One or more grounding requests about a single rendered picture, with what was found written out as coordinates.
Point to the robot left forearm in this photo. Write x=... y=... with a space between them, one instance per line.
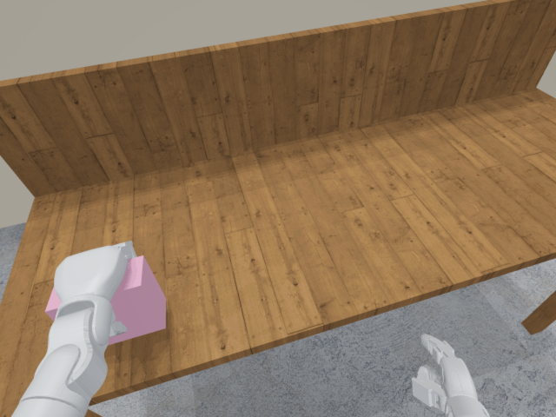
x=74 y=367

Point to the sponge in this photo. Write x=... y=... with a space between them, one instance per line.
x=138 y=303

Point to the robot right hand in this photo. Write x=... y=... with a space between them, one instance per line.
x=434 y=386

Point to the robot right forearm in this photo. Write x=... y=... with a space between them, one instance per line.
x=464 y=406

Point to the table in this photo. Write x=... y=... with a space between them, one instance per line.
x=287 y=185

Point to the robot left hand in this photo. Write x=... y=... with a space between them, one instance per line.
x=98 y=271

